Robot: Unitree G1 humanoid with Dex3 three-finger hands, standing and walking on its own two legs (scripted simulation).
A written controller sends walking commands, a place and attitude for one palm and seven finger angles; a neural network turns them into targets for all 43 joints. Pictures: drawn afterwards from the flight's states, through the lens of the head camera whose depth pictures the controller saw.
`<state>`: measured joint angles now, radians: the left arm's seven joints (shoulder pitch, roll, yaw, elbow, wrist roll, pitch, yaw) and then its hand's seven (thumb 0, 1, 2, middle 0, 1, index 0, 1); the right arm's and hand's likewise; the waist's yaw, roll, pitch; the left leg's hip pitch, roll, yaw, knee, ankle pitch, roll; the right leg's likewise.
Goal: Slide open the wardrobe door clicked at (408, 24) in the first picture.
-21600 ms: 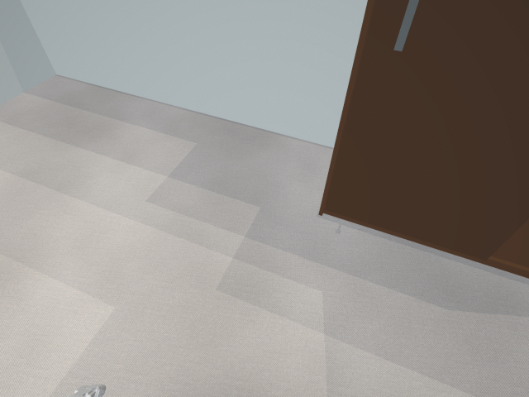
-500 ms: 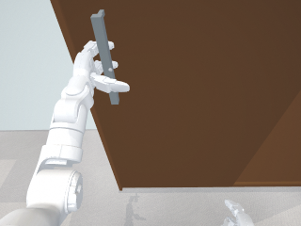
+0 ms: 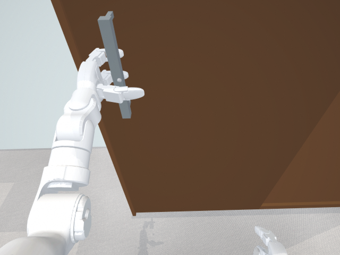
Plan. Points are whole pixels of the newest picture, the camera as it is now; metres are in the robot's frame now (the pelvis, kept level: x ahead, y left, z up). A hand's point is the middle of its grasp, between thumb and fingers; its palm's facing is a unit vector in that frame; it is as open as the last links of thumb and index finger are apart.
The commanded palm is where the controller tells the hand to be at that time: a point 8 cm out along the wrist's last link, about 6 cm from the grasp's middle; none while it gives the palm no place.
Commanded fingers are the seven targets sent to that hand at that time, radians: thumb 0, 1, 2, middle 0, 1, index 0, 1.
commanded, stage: grip the handle and tug to test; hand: left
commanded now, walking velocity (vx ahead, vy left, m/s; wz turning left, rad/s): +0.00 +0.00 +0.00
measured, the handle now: (119, 71) +0.48 +0.16 +0.22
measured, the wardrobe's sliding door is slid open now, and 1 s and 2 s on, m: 0.00 0.00 0.01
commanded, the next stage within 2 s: tug the door sideways, standing still in 1.18 s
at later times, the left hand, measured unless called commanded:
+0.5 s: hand (121, 78) +0.43 +0.14 +0.23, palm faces +0.08 -1.00 +0.00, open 6.4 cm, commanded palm +0.39 +0.19 +0.23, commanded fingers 0.00 0.90 0.90 -0.45 -1.40 -0.45 -1.40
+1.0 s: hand (122, 79) +0.42 +0.13 +0.23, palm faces +0.09 -1.00 +0.01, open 6.2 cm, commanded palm +0.38 +0.18 +0.23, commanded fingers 0.00 0.90 0.90 -0.45 -1.40 -0.45 -1.40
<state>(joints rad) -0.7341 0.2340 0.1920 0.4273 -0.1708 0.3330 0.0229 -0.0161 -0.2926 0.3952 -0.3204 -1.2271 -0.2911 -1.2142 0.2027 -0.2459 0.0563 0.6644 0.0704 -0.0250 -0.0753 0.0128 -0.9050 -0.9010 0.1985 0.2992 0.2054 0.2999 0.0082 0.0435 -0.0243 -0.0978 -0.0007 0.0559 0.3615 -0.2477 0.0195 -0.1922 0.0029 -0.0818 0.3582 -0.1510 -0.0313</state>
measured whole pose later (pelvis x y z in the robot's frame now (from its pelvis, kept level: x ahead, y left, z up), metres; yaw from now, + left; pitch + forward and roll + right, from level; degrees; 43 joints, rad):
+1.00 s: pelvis +0.01 +0.00 +0.00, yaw +0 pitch -1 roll +0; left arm -0.70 0.21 0.19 0.36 -0.16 0.36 0.05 0.00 0.68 0.80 -0.34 -1.36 -0.30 -1.35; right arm 0.18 -0.24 0.06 0.65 0.07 0.00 -0.07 0.01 -0.90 -0.90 0.20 0.30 0.21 0.30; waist 0.01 0.05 -0.03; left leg -0.08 0.00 0.06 0.35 -0.26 0.02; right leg -0.18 0.01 -0.08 0.36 -0.16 -0.03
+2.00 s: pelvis +0.00 +0.01 +0.00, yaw +4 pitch +0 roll +0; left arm -0.87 0.09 0.02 0.49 -0.14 0.34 0.19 -0.01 0.74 0.82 -0.32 -1.37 -0.26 -1.40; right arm 0.19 -0.20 0.06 0.73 0.04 -0.03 -0.04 0.01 -0.91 -0.90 0.20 0.30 0.21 0.30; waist 0.06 0.04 -0.02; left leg -0.15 -0.04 0.00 0.43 -0.27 0.03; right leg -0.22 -0.05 -0.13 0.43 -0.20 -0.01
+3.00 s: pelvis +0.06 -0.19 -0.01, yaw +8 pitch -2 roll -4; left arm -0.77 0.25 0.08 0.12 -0.08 -0.04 0.09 -0.06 0.71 0.85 -0.45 -1.40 -0.22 -1.32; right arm 0.02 -0.16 -0.01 0.58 0.05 -0.08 0.01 0.01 -0.90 -0.90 0.20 0.30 0.21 0.30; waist 0.18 0.07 0.30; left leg -0.18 0.28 -0.02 0.55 -0.32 -0.14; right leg -0.42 -0.07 -0.03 0.80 -0.33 0.02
